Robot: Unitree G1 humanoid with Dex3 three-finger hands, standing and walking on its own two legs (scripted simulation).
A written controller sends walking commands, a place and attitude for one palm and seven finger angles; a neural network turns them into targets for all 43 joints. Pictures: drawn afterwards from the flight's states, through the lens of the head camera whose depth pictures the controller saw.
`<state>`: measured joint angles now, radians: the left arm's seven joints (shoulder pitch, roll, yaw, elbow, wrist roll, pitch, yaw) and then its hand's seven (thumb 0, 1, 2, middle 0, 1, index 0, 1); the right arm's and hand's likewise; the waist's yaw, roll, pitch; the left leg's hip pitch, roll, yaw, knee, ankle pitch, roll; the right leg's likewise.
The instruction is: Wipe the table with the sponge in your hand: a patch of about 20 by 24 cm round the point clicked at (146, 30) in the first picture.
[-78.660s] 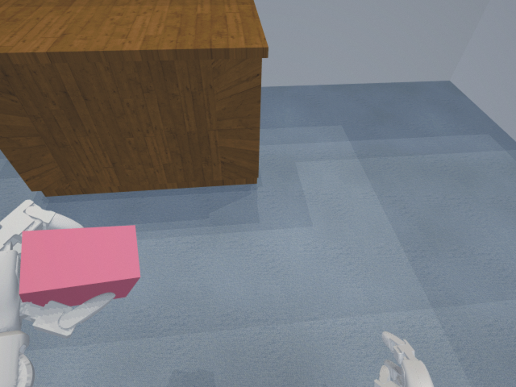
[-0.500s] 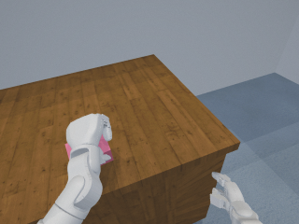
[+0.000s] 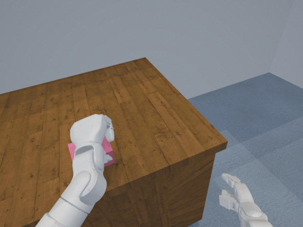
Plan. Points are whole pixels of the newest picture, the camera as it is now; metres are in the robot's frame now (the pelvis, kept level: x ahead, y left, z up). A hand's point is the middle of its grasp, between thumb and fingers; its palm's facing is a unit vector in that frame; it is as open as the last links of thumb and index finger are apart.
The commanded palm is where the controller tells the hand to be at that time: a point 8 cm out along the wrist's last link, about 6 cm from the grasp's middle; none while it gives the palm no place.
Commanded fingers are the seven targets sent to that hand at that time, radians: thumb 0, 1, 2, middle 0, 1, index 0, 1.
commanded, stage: wipe forward along the third lane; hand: left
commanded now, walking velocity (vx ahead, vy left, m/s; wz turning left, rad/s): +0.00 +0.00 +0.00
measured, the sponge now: (94, 156) +0.29 +0.22 +0.05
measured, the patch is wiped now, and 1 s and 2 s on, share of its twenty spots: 0.90 0.90 1.00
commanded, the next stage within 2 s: wipe back along the third lane in 1.58 s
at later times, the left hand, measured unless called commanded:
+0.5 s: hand (105, 126) +0.36 +0.19 +0.11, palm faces +0.02 -0.08 -1.00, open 8.0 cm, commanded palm +0.32 +0.21 +0.15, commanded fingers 0.00 0.10 1.30 -1.20 -1.60 -1.20 -1.60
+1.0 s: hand (100, 119) +0.39 +0.22 +0.11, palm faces -0.03 -0.06 -1.00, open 8.0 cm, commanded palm +0.37 +0.24 +0.15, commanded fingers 0.00 0.10 1.30 -1.20 -1.60 -1.20 -1.60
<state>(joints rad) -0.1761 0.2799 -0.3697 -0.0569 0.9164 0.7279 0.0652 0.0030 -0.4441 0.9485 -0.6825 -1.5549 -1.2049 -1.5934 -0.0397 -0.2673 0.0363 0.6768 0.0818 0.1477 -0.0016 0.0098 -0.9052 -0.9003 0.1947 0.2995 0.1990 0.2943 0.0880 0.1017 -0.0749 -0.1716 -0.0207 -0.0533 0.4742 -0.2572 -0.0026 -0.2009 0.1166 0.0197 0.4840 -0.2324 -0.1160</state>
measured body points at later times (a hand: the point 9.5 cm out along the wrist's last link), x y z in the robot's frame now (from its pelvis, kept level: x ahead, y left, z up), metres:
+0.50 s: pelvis -0.01 -0.01 +0.00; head -0.04 -0.06 +0.45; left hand +0.35 +0.19 +0.17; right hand +0.21 -0.23 -0.10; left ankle +0.00 +0.14 -0.74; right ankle +0.02 -0.04 -0.74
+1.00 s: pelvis -0.01 -0.01 +0.00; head -0.02 -0.05 +0.45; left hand +0.38 +0.22 +0.16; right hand +0.17 -0.25 -0.12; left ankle +0.00 +0.14 -0.74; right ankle +0.02 -0.04 -0.74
